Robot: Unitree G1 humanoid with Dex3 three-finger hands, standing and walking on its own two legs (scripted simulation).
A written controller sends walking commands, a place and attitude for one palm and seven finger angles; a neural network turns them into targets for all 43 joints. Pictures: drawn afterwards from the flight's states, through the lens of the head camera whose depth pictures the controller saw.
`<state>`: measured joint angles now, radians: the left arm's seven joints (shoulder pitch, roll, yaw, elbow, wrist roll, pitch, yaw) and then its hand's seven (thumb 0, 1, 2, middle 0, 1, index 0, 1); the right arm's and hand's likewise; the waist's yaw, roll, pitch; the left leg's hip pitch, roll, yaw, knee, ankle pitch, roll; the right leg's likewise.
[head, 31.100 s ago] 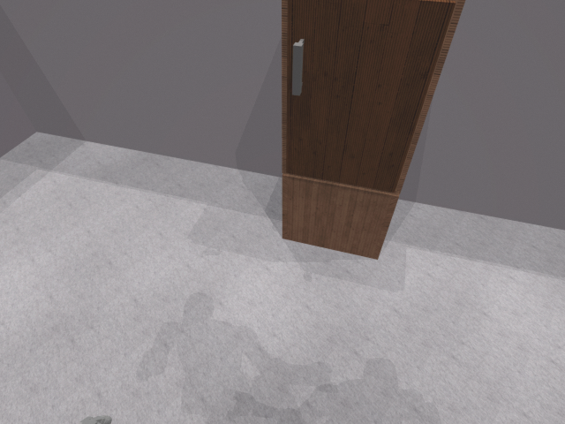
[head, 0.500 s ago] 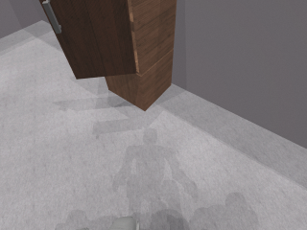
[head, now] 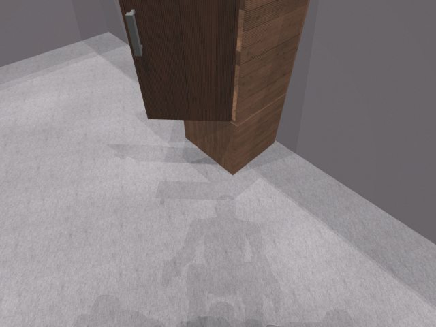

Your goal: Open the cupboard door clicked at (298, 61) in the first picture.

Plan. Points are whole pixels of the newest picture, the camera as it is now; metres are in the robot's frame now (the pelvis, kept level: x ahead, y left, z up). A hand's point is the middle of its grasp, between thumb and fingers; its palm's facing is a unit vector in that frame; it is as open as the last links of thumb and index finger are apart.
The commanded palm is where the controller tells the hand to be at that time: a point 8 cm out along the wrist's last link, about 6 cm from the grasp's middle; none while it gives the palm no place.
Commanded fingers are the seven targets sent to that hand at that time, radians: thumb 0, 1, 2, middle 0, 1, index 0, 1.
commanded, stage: take the last steps up to it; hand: left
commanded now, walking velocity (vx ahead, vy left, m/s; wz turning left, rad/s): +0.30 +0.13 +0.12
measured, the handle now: (135, 32) +0.99 +0.35 +0.06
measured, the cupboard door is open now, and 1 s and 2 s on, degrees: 44 44 44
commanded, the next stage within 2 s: come to a stop and stand still in 1.04 s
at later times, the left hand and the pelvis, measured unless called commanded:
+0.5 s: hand out of the picture +0.06 +0.20 -0.18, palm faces +0.20 -0.97 -0.16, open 7.3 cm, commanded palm none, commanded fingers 0.00 0.90 0.90 -0.20 -0.30 -0.20 -0.30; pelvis +0.16 +0.05 -0.01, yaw +5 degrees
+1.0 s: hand (135, 199) +0.45 +0.26 -0.16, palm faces +0.01 -0.97 -0.24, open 7.4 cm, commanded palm none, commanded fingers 0.00 0.90 0.90 -0.20 -0.30 -0.20 -0.30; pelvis +0.32 +0.07 -0.02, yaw +1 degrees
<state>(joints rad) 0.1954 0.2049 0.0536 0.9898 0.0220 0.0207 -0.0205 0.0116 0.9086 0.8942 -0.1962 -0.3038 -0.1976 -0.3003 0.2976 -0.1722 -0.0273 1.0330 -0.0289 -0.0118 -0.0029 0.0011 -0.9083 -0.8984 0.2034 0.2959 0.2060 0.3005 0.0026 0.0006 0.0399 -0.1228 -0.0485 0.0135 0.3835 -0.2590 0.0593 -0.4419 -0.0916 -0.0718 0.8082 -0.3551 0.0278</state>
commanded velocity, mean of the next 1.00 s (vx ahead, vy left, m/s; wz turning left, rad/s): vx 0.28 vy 0.07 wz -0.01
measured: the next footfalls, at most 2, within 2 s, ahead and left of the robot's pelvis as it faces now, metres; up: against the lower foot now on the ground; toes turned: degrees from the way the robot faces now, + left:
right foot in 0.10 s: +0.11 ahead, -0.13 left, +0.00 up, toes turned -6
left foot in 0.52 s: +0.27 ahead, +0.18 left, +0.00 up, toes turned +13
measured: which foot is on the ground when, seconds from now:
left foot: down 0.00-0.10, up 0.12-0.50, down 0.52-0.98, up 1.00-1.00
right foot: up 0.00-0.08, down 0.10-0.52, up 0.54-0.94, down 0.96-1.00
